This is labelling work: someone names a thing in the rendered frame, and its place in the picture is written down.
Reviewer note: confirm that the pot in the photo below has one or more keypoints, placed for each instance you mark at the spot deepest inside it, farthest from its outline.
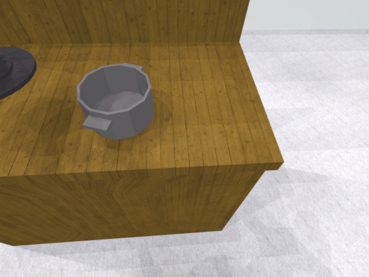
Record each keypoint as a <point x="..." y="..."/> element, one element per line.
<point x="116" y="100"/>

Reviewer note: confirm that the lid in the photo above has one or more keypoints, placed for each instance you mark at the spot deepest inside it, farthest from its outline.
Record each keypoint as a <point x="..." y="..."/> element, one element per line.
<point x="17" y="67"/>

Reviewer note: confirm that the table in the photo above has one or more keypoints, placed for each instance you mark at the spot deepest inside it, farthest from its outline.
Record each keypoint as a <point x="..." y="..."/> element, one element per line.
<point x="208" y="143"/>

